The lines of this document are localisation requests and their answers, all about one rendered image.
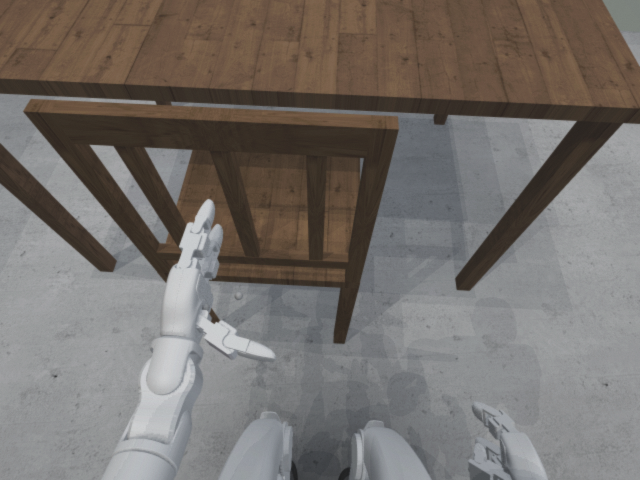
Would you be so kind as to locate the robot left hand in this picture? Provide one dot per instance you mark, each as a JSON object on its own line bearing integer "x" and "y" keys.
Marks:
{"x": 187, "y": 290}

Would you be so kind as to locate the robot thigh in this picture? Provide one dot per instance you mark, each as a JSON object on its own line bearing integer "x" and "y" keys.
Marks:
{"x": 263, "y": 451}
{"x": 382, "y": 454}

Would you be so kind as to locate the table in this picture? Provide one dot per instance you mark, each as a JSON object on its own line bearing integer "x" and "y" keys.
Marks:
{"x": 532, "y": 59}

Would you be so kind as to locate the chair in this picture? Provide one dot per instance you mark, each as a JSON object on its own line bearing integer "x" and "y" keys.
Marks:
{"x": 285, "y": 184}

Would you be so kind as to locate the robot left thigh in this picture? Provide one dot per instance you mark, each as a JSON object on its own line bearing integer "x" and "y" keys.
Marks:
{"x": 263, "y": 451}

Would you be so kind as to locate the robot right thigh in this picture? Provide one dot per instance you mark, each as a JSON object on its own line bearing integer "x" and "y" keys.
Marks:
{"x": 382, "y": 454}

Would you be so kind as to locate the robot right hand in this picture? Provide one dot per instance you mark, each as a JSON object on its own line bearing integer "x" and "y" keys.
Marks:
{"x": 515, "y": 459}

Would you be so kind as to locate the robot left forearm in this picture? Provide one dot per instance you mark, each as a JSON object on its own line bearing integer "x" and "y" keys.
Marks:
{"x": 154, "y": 441}

